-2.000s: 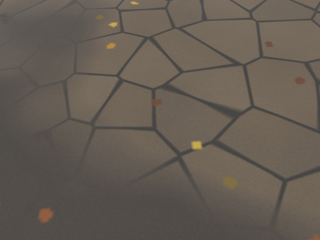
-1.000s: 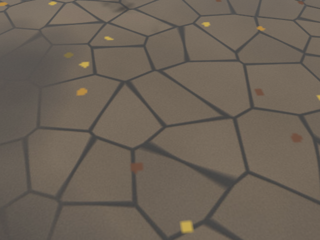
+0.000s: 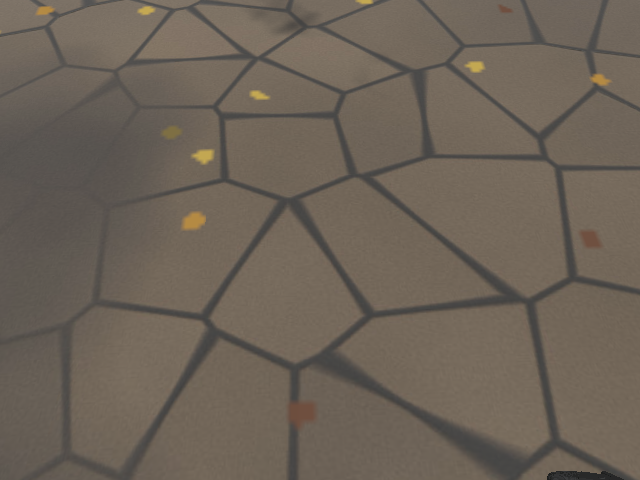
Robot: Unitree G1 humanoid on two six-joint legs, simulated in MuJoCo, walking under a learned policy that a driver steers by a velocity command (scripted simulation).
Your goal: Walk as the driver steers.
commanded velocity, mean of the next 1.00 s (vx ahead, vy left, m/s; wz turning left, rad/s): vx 0.30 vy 0.00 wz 0.28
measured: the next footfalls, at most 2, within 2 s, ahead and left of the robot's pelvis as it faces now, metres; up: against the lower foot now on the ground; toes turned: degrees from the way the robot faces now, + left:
left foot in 0.10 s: +0.25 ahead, +0.13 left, +0.00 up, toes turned +2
right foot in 0.58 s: +0.45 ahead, -0.07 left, +0.00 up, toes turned +7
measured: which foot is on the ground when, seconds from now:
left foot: up 0.00-0.08, down 0.10-0.58, up 0.60-1.00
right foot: down 0.00-0.10, up 0.12-0.56, down 0.58-1.00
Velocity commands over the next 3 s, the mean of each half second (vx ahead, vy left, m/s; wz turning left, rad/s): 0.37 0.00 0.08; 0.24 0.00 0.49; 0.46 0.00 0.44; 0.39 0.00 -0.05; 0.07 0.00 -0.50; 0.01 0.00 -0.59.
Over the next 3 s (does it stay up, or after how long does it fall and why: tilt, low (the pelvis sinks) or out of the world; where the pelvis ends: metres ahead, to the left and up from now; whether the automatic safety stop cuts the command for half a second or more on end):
stays up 0.86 0.38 0.00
